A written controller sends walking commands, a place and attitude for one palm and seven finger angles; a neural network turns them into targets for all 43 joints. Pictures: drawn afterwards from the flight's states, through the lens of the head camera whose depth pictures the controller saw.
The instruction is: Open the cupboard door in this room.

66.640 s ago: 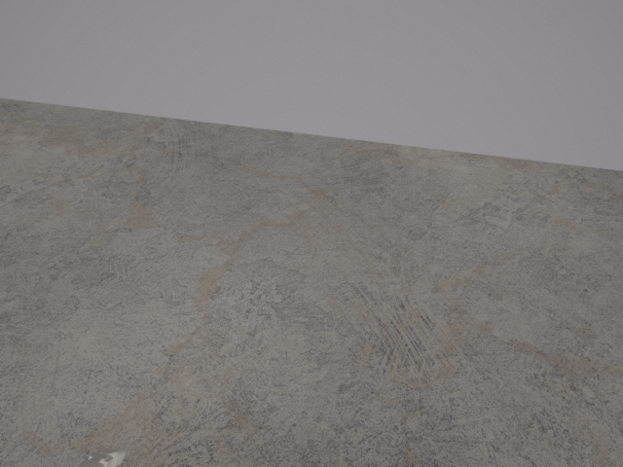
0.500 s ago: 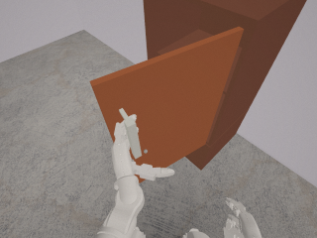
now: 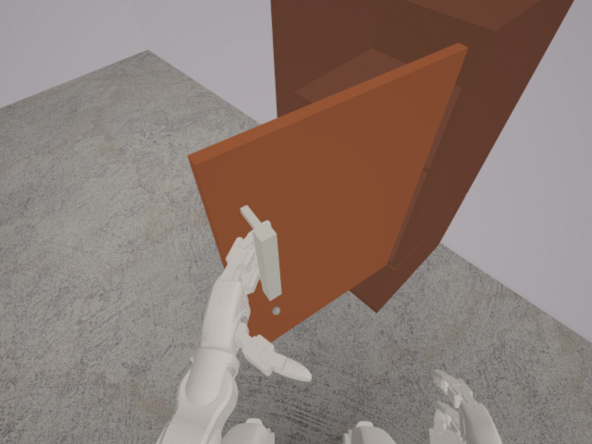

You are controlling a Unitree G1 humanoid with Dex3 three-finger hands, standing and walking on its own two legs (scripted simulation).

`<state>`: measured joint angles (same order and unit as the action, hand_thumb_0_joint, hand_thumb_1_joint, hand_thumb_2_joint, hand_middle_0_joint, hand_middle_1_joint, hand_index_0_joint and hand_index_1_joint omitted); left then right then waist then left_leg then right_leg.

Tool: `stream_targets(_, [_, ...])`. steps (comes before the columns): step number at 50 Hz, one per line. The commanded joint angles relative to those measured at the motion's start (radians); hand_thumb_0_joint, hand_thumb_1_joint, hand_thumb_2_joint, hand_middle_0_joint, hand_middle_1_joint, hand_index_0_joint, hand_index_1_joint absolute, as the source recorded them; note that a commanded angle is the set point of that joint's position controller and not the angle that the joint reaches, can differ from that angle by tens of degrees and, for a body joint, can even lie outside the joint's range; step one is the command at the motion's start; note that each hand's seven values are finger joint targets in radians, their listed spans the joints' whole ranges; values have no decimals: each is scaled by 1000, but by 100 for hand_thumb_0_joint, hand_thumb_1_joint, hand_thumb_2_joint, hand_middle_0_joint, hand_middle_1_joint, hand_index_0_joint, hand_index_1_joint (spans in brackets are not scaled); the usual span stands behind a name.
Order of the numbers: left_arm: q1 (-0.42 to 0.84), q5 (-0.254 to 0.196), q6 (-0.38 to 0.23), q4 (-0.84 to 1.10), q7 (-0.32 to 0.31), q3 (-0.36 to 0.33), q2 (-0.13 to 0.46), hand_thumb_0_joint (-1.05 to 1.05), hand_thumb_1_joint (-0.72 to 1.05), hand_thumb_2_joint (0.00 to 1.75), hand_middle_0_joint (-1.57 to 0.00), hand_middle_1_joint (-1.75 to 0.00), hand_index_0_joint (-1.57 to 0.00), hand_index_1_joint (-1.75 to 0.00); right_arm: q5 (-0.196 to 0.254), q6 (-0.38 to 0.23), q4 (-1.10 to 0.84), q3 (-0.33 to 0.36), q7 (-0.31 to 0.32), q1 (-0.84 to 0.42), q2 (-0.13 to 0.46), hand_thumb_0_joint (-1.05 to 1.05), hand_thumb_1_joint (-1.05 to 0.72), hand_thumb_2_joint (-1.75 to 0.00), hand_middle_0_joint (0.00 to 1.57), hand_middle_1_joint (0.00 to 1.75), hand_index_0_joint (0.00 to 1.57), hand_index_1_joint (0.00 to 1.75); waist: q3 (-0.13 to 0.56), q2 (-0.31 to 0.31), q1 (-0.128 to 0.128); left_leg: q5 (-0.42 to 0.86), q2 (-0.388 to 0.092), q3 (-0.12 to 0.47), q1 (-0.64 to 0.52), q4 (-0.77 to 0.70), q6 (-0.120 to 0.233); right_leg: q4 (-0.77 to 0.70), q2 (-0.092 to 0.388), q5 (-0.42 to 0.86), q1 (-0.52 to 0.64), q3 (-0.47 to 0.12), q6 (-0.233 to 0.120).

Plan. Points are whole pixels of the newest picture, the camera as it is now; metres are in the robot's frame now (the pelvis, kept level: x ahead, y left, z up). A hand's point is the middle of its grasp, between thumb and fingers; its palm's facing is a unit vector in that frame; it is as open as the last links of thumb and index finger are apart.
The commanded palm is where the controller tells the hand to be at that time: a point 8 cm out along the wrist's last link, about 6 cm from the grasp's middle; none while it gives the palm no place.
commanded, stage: slide the hand sideways off the handle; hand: left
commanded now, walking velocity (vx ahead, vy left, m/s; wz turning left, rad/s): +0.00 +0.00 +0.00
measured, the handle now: (261, 255) +0.36 +0.07 +0.05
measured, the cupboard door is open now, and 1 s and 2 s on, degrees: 80 79 79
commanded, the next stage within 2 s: draw the hand back to the body in 0.80 s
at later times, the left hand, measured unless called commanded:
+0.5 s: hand (231, 337) +0.24 +0.09 +0.05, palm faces -0.07 -1.00 -0.02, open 16.2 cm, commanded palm +0.22 +0.15 +0.06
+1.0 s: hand (201, 356) +0.22 +0.12 +0.06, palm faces -0.08 -1.00 -0.04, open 16.3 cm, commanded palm +0.19 +0.19 +0.07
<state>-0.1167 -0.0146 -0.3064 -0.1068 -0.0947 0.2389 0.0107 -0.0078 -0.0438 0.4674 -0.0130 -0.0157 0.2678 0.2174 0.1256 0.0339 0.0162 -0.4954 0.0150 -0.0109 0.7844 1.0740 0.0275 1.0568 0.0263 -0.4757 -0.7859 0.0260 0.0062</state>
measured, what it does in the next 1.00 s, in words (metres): stands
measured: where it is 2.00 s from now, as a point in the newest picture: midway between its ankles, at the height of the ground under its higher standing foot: outside the picture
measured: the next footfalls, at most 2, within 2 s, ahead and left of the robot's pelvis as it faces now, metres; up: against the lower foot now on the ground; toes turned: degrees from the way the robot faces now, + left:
none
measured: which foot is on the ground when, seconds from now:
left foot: down 0.00-1.00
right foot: down 0.00-1.00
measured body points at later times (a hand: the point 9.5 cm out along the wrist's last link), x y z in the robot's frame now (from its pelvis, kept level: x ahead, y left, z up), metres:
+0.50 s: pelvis +0.02 -0.01 -0.01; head +0.07 -0.02 +0.44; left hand +0.24 +0.15 +0.06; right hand +0.20 -0.23 -0.09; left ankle +0.02 +0.10 -0.66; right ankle +0.03 -0.13 -0.66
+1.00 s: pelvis +0.01 -0.02 -0.01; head +0.06 -0.03 +0.43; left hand +0.22 +0.18 +0.06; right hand +0.19 -0.25 -0.09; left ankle +0.02 +0.10 -0.66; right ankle +0.03 -0.13 -0.66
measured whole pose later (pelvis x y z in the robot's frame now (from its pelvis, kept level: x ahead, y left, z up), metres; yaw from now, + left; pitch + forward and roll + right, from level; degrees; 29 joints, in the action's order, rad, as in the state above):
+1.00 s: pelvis +0.01 -0.02 -0.01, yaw +1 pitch +13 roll -2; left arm -0.46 -0.20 -0.30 0.20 0.19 -0.01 0.20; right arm 0.02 -0.10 0.43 -0.01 0.05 0.26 0.24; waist 0.14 0.05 0.00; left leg -0.55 -0.01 0.04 0.85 1.17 0.00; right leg 1.14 0.00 -0.53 -0.83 0.07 -0.02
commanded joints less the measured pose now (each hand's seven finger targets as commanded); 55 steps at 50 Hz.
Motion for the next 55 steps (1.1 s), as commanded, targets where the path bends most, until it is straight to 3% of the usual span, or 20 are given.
stream_targets(1, [94,25,-68,268,-2,-16,32,0,-50,30,-15,-30,-15,-30,1,-36,-182,36,11,-85,103,0,-90,-90,20,30,20,30,182,-67,-4,122,-6,50,-105,-169,-16,-140,-27,121,96,22,-48])
stream_targets(3, [85,13,-64,311,3,-44,60,0,-50,30,-15,-30,-15,-30,4,-34,-186,35,18,-86,105,0,-90,-90,20,30,20,30,197,-54,-10,123,-5,53,-109,-168,-17,-136,-30,119,106,20,-51])
stream_targets(4, [87,4,-61,324,9,-26,39,0,-50,30,-15,-30,-15,-30,4,-36,-189,32,21,-89,101,0,-90,-90,20,30,20,30,197,-56,-2,125,-5,54,-113,-166,-16,-136,-30,124,105,23,-48])
stream_targets(8, [15,-30,-60,366,38,-63,69,0,-50,30,-15,-30,-15,-30,7,-46,-188,31,32,-78,103,0,-90,-90,20,30,20,30,222,-59,-5,171,-3,52,-116,-151,-15,-133,-35,177,131,22,-47])
stream_targets(9, [4,-37,-61,370,51,-59,65,0,-50,30,-15,-30,-15,-30,8,-49,-185,32,34,-75,102,0,-90,-90,20,30,20,30,219,-60,4,179,-3,48,-115,-142,-14,-134,-34,195,128,20,-43])
stream_targets(11, [-29,-52,-60,374,71,-94,93,0,-50,30,-15,-30,-15,-30,8,-54,-182,32,37,-72,105,0,-90,-90,20,30,20,30,218,-67,0,181,0,48,-103,-135,-15,-131,-35,205,133,18,-42])
stream_targets(13, [-102,-63,-61,399,87,-128,119,0,-50,30,-15,-30,-15,-30,9,-58,-188,35,39,-69,104,0,-90,-90,20,30,20,30,238,-53,-20,234,2,45,-105,-132,-17,-119,-35,261,169,16,-47])
stream_targets(17, [-142,-76,-61,431,116,-136,128,0,-50,30,-15,-30,-15,-30,11,-65,-194,34,41,-66,104,0,-90,-90,20,30,20,30,204,-48,-4,228,2,43,-91,-119,-18,-116,-35,264,141,18,-41])
stream_targets(24, [-230,-103,-79,485,172,-170,166,0,-50,30,-15,-30,-15,-30,14,-82,-203,41,49,-54,111,0,-90,-90,20,30,20,30,222,-56,0,235,7,38,-65,-84,-13,-105,-35,285,146,5,-37])
stream_targets(32, [-291,-155,-88,500,231,-248,224,0,-50,30,-15,-30,-15,-30,22,-93,-207,45,64,-56,117,0,-90,-90,20,30,20,30,192,-59,1,185,12,30,-14,-57,-12,-123,-33,231,136,-19,-29])
stream_targets(37, [-341,-185,-93,505,263,-293,248,0,-50,30,-15,-30,-15,-30,26,-102,-206,49,72,-58,118,0,-90,-90,20,30,20,30,211,-32,-14,197,12,28,-19,-56,-14,-117,-35,233,146,-18,-31])
stream_targets(40, [-350,-202,-92,507,280,-297,246,0,-50,30,-15,-30,-15,-30,26,-106,-205,50,75,-59,119,0,-90,-90,20,30,20,30,213,-57,-7,193,12,29,-1,-43,-13,-124,-32,234,152,-29,-24])
stream_targets(42, [-298,-200,-93,508,286,-280,244,0,-50,30,-15,-30,-15,-30,27,-113,-201,47,78,-60,124,0,-90,-90,20,30,20,30,176,-49,11,160,10,33,8,-40,-12,-130,-33,175,108,-27,-24])
stream_targets(44, [-291,-197,-90,490,285,-290,255,0,-50,30,-15,-30,-15,-30,27,-117,-200,48,81,-61,128,0,-90,-90,20,30,20,30,165,-59,11,132,8,32,22,-33,-11,-140,-32,118,90,-37,-24])
stream_targets(49, [-322,-207,-62,608,263,-373,335,0,-50,30,-15,-30,-15,-30,35,-115,-221,44,87,-59,122,0,-90,-90,20,30,20,30,251,5,-29,176,12,28,-58,-88,-9,-158,-38,157,187,-29,-33])
stream_targets(55, [-366,-236,3,586,280,-354,299,0,-50,30,-15,-30,-15,-30,48,-113,-215,32,93,-66,121,0,-90,-90,20,30,20,30,135,-8,-8,153,6,40,-109,-164,-11,-221,-46,140,190,5,-24])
